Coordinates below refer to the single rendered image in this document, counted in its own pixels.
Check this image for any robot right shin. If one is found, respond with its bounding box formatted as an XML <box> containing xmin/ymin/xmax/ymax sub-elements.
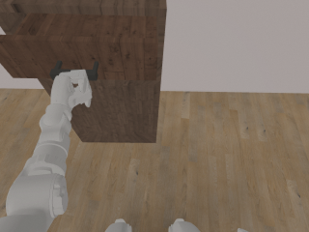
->
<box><xmin>174</xmin><ymin>218</ymin><xmax>184</xmax><ymax>223</ymax></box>

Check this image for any cabinet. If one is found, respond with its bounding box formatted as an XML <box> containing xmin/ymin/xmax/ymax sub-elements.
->
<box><xmin>0</xmin><ymin>0</ymin><xmax>167</xmax><ymax>143</ymax></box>

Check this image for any handle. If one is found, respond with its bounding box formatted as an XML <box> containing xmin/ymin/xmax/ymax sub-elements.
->
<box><xmin>49</xmin><ymin>60</ymin><xmax>99</xmax><ymax>81</ymax></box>

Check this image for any left robot forearm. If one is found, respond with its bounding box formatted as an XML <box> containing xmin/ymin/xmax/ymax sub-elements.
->
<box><xmin>6</xmin><ymin>103</ymin><xmax>72</xmax><ymax>216</ymax></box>

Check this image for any drawer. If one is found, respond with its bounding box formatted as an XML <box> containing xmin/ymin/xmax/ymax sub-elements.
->
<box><xmin>0</xmin><ymin>13</ymin><xmax>158</xmax><ymax>81</ymax></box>

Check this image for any left robot hand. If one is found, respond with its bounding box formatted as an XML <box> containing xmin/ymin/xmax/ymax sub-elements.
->
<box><xmin>50</xmin><ymin>70</ymin><xmax>93</xmax><ymax>112</ymax></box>

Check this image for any robot left shin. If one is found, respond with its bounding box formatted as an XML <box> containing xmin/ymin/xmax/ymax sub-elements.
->
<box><xmin>115</xmin><ymin>218</ymin><xmax>126</xmax><ymax>223</ymax></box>

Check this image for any robot shin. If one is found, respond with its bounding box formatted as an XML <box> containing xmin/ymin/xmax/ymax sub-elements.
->
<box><xmin>174</xmin><ymin>218</ymin><xmax>184</xmax><ymax>223</ymax></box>
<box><xmin>115</xmin><ymin>218</ymin><xmax>126</xmax><ymax>223</ymax></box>

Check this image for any left robot upper arm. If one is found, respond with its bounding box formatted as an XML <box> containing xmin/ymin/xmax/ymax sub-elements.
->
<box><xmin>0</xmin><ymin>173</ymin><xmax>69</xmax><ymax>232</ymax></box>

